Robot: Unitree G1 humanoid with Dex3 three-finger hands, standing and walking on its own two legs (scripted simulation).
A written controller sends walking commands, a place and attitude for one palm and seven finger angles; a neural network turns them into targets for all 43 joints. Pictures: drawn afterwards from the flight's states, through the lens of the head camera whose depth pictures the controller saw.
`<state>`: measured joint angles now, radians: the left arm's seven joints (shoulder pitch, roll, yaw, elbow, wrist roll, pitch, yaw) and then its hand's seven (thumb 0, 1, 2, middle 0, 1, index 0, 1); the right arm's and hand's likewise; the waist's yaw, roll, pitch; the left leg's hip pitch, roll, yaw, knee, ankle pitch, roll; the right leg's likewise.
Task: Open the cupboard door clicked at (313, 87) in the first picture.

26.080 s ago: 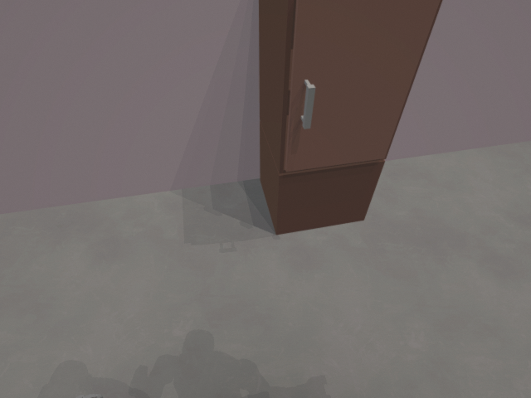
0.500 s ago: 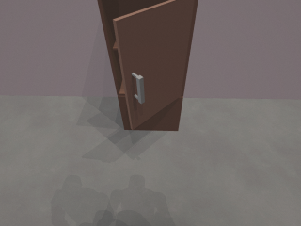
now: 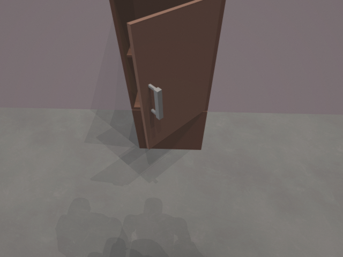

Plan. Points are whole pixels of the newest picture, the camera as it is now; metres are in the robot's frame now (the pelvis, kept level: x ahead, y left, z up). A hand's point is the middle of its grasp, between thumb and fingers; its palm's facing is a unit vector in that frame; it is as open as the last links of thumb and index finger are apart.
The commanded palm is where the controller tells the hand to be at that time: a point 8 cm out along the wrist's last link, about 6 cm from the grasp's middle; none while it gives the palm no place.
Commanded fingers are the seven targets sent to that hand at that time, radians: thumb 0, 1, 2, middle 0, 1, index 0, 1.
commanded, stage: look to check the result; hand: left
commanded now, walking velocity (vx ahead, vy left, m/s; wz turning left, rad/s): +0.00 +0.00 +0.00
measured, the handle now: (155, 101) +0.66 +0.10 -0.05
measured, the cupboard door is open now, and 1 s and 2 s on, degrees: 45 45 45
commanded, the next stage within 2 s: walk to a spot facing it in 0.44 s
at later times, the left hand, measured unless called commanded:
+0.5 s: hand out of the picture +0.06 +0.20 -0.16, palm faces +0.02 -0.96 -0.27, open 7.3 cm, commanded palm none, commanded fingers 0.00 0.90 0.90 -0.20 -0.30 -0.20 -0.30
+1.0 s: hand out of the picture +0.11 +0.16 -0.18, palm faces -0.10 -0.96 -0.26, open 7.4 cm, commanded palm none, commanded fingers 0.00 0.90 0.90 -0.20 -0.30 -0.20 -0.30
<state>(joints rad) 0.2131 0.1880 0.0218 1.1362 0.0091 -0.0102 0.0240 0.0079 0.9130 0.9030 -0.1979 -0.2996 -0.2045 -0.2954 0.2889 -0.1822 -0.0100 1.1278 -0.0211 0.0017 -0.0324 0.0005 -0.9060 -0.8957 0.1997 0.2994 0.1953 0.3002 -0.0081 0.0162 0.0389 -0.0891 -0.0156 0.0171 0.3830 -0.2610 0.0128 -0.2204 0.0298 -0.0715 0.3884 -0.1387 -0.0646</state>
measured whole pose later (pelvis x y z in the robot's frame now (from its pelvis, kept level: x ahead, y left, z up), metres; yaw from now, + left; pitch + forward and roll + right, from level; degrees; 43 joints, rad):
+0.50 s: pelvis +0.01 -0.01 +0.00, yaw +0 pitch -2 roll +0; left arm 0.17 0.22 0.02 1.14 0.01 -0.02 0.02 0.01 0.91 0.90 -0.20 -0.30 -0.20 -0.30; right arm 0.23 -0.22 -0.01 1.13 -0.02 0.00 -0.03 0.00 -0.91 -0.90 0.20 0.30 0.20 0.30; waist -0.01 0.02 0.05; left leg -0.06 0.00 0.01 0.35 -0.26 0.00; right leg -0.19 0.05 -0.08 0.36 -0.15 -0.08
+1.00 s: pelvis +0.02 -0.03 -0.02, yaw -9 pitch -1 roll +2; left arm 0.19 0.19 0.08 0.98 0.02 0.06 -0.01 0.01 0.91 0.90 -0.20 -0.30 -0.20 -0.30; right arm 0.28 -0.20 -0.05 1.03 -0.04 0.03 -0.05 0.00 -0.90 -0.90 0.20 0.30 0.20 0.30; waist 0.00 0.03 0.10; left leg -0.12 0.07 0.15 0.57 -0.41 -0.03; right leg -0.36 0.02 -0.03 0.75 -0.36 -0.03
